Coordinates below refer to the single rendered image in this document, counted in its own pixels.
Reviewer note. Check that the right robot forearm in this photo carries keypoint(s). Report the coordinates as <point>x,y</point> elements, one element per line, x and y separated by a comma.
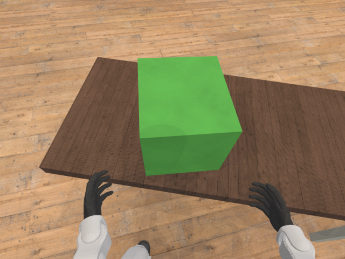
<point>293,244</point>

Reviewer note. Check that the table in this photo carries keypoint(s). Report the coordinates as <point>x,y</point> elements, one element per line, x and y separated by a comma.
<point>293,137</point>

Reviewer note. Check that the left robot hand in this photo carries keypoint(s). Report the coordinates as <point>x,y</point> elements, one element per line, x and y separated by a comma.
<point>92,199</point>

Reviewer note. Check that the left robot forearm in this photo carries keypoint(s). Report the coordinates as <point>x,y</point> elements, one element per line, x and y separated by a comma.
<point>93,241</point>

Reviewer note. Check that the carton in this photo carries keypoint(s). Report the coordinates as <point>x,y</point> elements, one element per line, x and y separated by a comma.
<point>187,119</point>

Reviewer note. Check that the left robot foot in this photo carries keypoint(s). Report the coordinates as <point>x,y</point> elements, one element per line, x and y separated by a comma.
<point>145,244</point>

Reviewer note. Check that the left robot thigh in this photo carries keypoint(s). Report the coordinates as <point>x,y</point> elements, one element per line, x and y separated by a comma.
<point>136,253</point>

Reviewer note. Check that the right robot hand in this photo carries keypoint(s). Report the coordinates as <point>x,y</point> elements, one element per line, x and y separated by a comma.
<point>274,205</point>

